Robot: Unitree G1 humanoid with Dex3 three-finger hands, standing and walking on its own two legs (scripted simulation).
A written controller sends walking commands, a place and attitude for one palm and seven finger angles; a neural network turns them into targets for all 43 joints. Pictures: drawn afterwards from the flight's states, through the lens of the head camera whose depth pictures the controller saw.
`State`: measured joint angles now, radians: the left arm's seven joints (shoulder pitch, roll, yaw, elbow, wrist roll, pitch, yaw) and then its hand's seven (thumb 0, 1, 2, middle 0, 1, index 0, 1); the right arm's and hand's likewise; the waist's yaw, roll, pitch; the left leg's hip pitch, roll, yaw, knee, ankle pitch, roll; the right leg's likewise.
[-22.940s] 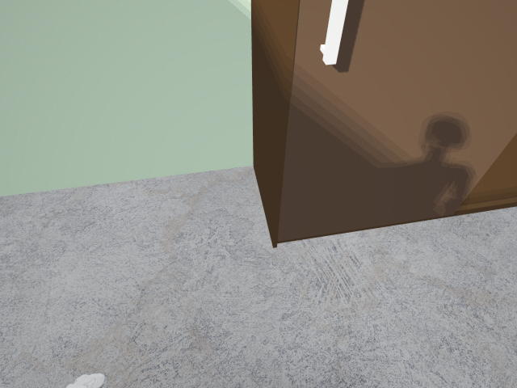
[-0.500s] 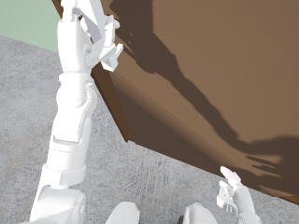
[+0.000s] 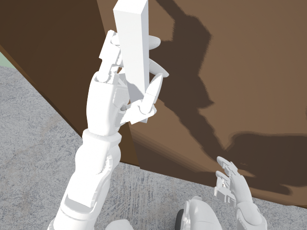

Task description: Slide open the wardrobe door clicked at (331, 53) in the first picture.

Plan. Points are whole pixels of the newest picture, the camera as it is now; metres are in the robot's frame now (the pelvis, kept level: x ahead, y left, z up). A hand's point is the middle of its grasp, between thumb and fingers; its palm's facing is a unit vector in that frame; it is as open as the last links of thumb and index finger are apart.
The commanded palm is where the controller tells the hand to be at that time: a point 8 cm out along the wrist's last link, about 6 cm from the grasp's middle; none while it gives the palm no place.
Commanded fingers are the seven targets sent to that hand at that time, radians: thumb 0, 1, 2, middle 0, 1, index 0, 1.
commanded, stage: step sideways, sliding the door along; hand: left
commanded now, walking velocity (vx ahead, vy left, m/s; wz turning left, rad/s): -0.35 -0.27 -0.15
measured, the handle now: (142, 68) +0.33 +0.09 +0.24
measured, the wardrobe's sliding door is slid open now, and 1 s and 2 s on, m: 0.23 0.28 0.28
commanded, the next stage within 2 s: stop walking and hold the door there in 0.60 s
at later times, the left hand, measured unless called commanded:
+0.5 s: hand (187, 109) +0.29 +0.01 +0.23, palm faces -0.07 -1.00 -0.01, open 6.9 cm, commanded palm +0.27 +0.02 +0.22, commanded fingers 0.00 0.90 0.90 -0.45 -1.40 -0.45 -1.40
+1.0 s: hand (187, 105) +0.29 +0.01 +0.23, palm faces +0.27 -0.94 -0.22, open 6.3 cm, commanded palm +0.26 +0.06 +0.20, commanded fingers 0.00 0.90 0.90 -0.45 -1.40 -0.45 -1.40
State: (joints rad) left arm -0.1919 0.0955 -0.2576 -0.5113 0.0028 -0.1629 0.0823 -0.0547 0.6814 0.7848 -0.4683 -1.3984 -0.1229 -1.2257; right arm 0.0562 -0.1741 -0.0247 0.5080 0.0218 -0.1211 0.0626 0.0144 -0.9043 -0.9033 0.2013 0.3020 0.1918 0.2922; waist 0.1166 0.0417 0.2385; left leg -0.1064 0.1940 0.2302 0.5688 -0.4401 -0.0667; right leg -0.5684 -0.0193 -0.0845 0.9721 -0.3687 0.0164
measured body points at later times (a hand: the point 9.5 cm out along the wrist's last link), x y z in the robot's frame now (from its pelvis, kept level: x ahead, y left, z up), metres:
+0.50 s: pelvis -0.05 -0.06 -0.01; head +0.01 -0.05 +0.44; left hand +0.28 +0.07 +0.22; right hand +0.15 -0.29 -0.08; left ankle -0.03 +0.07 -0.73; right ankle +0.03 -0.16 -0.67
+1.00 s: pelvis -0.13 -0.16 +0.00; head -0.10 -0.20 +0.45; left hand +0.27 +0.06 +0.24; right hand -0.01 -0.45 -0.11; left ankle -0.09 -0.07 -0.70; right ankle -0.15 -0.31 -0.73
